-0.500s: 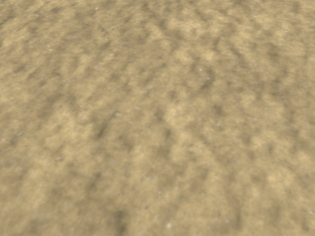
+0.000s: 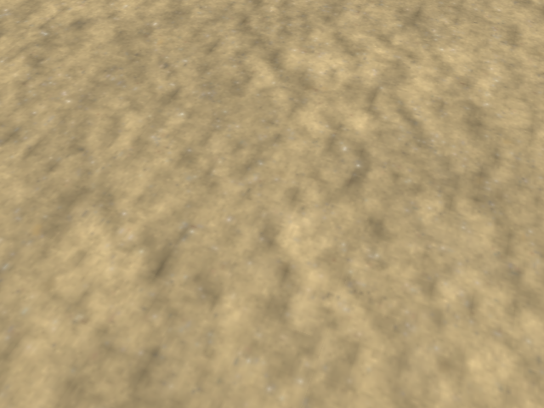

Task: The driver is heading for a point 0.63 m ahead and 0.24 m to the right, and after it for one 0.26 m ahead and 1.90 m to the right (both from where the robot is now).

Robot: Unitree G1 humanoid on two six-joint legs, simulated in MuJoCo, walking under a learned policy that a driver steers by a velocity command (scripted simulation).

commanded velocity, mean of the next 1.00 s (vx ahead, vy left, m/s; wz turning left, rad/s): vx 0.08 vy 0.00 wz -0.49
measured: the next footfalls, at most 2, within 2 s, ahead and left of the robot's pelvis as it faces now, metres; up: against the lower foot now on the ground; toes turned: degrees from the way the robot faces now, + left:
right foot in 0.22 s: +0.03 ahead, -0.14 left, +0.00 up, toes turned -9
left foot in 0.74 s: +0.11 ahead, +0.07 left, +0.00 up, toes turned -30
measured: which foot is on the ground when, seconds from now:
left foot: down 0.00-0.22, up 0.24-0.72, down 0.74-1.00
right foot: up 0.00-0.20, down 0.22-0.72, up 0.74-1.00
